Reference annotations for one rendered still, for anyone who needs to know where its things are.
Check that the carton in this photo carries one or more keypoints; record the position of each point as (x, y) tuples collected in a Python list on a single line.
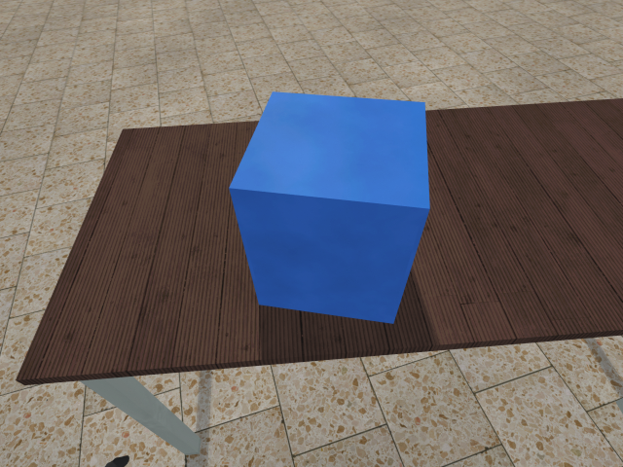
[(331, 198)]

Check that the table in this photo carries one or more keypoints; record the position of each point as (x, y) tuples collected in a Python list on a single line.
[(523, 243)]

